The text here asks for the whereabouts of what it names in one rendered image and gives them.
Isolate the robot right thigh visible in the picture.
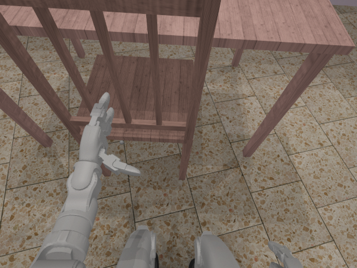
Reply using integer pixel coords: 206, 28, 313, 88
194, 234, 240, 268

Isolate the chair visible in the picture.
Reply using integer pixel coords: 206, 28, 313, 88
0, 0, 221, 180

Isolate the table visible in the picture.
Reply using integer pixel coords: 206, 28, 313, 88
0, 0, 355, 157

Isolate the robot left thigh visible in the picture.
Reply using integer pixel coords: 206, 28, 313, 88
116, 229, 156, 268

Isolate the robot left hand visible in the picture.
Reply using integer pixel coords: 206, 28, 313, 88
79, 92, 141, 176

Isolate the robot right hand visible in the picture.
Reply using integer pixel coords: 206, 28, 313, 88
268, 241, 303, 268

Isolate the robot thigh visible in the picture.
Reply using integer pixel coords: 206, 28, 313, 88
194, 234, 240, 268
116, 229, 156, 268

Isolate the robot left forearm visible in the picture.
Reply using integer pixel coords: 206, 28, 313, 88
29, 160, 102, 268

